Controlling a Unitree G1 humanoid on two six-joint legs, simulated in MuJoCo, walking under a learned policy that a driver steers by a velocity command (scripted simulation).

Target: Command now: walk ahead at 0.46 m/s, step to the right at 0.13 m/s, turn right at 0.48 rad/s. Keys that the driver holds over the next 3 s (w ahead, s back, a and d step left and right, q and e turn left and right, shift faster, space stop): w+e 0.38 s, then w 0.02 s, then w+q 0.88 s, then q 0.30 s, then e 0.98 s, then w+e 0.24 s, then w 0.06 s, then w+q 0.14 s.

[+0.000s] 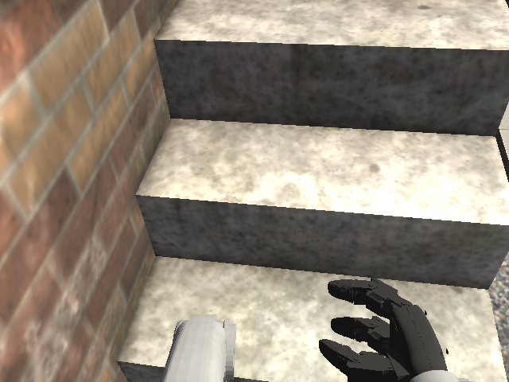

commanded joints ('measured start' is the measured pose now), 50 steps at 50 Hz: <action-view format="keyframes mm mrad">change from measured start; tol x128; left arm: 1 64 137 47 -26 -16 10 23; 50 -578 -85 -41 -181 1 -177 -46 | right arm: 1 -234 -40 -4 -108 -2 -27 -12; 50 447 -171 -105 406 -13 60 88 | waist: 1 2 -97 180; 50 -119 33 -40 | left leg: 1 -53 9 132 -260 41 -35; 25 1124 181 87 -2176 27 178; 36 -259 -89 -173 384 -899 -23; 50 1062 -36 -113 -1578 -15 96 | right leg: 1 -172 -163 303 -311 205 26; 7 216 -297 137 -149 2268 -84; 13 -554 -8 34 1438 199 102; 25 -82 -126 -230 94 -117 105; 31 797 -631 110 -39 2045 -146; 38 350 -549 -175 -387 609 11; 43 69 -432 -384 -374 2575 1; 50 -499 -71 -25 1274 243 -55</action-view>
